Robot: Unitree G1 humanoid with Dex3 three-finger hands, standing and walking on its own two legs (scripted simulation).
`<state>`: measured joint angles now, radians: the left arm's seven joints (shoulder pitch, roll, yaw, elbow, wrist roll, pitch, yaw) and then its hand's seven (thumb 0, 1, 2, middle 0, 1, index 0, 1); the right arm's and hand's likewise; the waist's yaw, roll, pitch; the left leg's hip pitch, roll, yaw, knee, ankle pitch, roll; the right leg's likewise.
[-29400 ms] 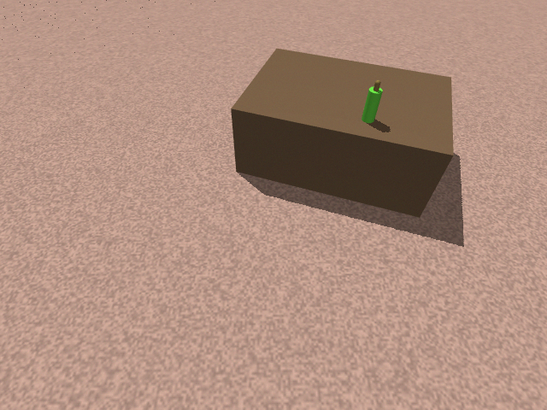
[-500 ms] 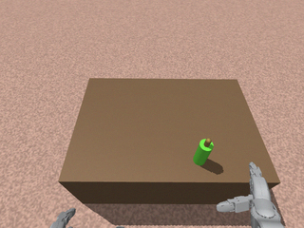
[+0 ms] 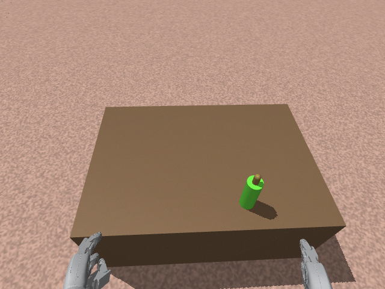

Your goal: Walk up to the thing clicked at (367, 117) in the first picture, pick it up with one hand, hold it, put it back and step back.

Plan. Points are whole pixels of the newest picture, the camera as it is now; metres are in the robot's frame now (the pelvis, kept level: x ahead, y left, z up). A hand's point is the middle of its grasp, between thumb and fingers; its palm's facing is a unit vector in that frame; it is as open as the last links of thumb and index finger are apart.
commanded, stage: home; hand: right
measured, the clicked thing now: (252, 190) +0.49 -0.20 -0.25
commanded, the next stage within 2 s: stand in 1.60 s
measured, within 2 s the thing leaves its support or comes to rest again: neither
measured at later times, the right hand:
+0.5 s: hand out of the picture +0.09 -0.28 -0.11, palm faces +0.00 +0.92 -0.39, open 17.4 cm
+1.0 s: hand out of the picture +0.06 -0.26 -0.11, palm faces -0.01 +0.93 -0.37, open 17.2 cm
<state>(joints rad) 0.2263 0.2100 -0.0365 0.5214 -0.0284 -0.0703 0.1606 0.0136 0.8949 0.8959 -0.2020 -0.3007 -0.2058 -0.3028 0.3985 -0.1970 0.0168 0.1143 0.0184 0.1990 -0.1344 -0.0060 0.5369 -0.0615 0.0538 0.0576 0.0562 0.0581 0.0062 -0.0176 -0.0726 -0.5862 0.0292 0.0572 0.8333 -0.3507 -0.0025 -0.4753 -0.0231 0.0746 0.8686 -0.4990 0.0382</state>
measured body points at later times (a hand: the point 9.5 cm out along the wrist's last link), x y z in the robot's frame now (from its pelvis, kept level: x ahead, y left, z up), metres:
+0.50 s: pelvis +0.00 -0.02 +0.03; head +0.00 -0.01 +0.48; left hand +0.09 +0.27 -0.09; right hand +0.09 -0.32 -0.08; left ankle +0.04 +0.12 -0.70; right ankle -0.03 -0.15 -0.70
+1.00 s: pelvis +0.00 -0.01 +0.04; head +0.00 +0.00 +0.49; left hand +0.06 +0.28 -0.10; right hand +0.06 -0.31 -0.08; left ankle +0.04 +0.12 -0.70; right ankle -0.03 -0.15 -0.70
